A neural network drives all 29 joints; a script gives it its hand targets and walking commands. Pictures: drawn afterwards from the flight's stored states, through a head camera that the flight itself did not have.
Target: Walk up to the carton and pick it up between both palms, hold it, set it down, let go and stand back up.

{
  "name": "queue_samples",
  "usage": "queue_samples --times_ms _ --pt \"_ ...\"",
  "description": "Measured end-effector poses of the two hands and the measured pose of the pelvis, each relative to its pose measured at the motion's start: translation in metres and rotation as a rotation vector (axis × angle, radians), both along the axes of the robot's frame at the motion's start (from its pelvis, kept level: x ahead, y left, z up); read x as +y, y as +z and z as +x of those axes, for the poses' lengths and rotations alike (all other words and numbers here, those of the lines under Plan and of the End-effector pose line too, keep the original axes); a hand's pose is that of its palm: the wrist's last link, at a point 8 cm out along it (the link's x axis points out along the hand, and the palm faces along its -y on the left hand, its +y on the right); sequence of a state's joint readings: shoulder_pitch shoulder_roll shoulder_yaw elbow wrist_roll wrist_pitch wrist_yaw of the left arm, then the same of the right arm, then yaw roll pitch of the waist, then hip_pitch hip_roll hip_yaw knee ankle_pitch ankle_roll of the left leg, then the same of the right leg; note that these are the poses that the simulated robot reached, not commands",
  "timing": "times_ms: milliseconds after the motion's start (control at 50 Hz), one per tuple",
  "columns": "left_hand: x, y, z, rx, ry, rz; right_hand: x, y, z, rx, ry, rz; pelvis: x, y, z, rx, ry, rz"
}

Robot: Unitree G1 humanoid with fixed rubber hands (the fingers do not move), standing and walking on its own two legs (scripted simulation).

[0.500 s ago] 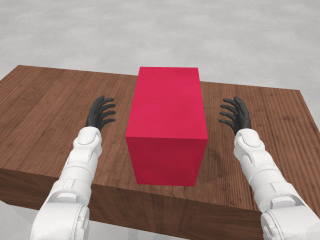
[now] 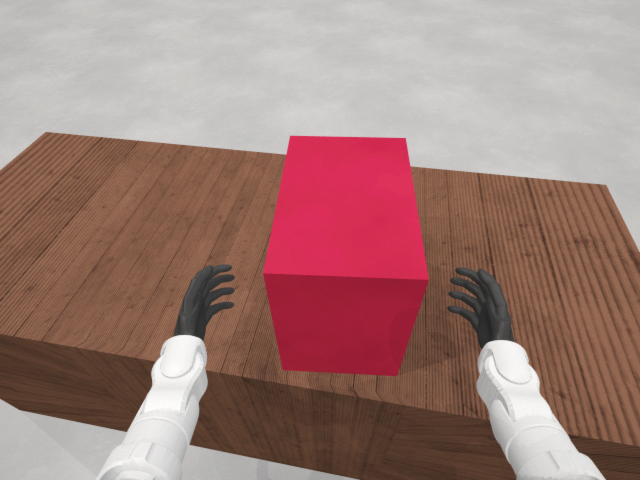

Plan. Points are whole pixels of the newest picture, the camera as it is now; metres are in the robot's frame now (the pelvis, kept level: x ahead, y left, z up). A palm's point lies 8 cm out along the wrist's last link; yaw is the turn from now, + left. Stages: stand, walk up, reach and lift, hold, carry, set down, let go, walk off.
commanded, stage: set down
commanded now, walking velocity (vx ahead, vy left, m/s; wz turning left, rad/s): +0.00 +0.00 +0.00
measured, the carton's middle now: (343, 255) +0.48 -0.02 -0.03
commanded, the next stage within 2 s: let go in 1.80 s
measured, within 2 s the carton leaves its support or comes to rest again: neither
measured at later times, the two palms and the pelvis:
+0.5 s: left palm (182, 393) +0.25 +0.20 -0.03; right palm (496, 397) +0.24 -0.20 -0.04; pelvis +0.01 +0.00 -0.01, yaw +0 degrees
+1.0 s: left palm (176, 423) +0.22 +0.21 -0.05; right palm (501, 431) +0.20 -0.20 -0.05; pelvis +0.02 +0.00 +0.00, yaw +0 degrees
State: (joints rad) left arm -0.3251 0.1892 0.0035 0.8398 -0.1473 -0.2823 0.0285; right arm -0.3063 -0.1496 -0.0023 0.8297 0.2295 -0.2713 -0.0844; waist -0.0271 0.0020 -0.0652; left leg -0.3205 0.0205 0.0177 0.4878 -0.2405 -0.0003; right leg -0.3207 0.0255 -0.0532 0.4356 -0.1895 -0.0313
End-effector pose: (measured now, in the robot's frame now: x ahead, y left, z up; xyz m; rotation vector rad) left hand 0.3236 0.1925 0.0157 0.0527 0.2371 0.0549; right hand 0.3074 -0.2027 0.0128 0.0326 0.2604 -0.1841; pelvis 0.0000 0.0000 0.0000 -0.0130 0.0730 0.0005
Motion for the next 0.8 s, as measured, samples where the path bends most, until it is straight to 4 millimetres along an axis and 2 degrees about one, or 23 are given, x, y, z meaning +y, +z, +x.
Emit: queue_samples --times_ms 240,560,800 --pt "0.008 -0.035 -0.041 0.022 0.014 0.004 0.0 -0.031 -0.035 0.005 0.015 -0.013 0.002 -0.003 0.007 -0.014 0.0 -0.002" --pt "0.011 -0.052 -0.077 0.01 0.026 0.002 0.002 -0.054 -0.074 0.008 0.025 -0.024 0.001 -0.007 0.012 -0.042 0.004 0.001" --pt "0.011 -0.068 -0.105 0.117 0.036 0.009 0.0 -0.066 -0.099 0.094 0.044 -0.047 -0.001 -0.005 0.011 -0.082 0.0 0.006"
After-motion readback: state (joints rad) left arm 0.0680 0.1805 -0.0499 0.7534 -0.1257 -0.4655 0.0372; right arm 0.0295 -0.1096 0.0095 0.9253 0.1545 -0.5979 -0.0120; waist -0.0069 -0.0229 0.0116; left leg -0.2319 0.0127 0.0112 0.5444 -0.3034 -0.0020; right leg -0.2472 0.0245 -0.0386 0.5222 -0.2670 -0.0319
